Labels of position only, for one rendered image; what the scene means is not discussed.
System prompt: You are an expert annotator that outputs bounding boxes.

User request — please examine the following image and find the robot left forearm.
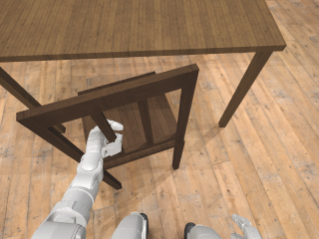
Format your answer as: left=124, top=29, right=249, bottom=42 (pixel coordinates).
left=31, top=151, right=104, bottom=239

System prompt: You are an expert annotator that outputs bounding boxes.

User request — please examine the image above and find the robot left hand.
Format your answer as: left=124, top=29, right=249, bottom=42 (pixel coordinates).
left=86, top=119, right=124, bottom=158

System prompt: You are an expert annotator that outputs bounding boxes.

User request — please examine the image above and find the robot left shin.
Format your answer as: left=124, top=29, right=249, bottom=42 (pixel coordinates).
left=130, top=211, right=143, bottom=217

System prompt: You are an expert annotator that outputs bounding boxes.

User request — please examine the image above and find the robot right hand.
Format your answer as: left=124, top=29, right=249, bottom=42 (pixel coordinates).
left=230, top=214, right=262, bottom=239

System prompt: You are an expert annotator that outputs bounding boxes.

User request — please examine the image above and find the chair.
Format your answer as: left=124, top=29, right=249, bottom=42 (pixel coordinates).
left=16, top=63, right=199, bottom=190

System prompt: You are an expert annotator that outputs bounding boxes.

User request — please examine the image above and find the left robot upper arm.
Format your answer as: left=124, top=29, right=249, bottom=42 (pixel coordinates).
left=33, top=221, right=87, bottom=239

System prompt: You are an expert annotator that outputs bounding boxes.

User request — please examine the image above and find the table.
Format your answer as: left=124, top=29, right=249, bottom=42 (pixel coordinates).
left=0, top=0, right=287, bottom=133

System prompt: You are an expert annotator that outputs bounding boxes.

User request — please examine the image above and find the robot left thigh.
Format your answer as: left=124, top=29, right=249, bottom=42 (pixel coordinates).
left=111, top=215, right=147, bottom=239

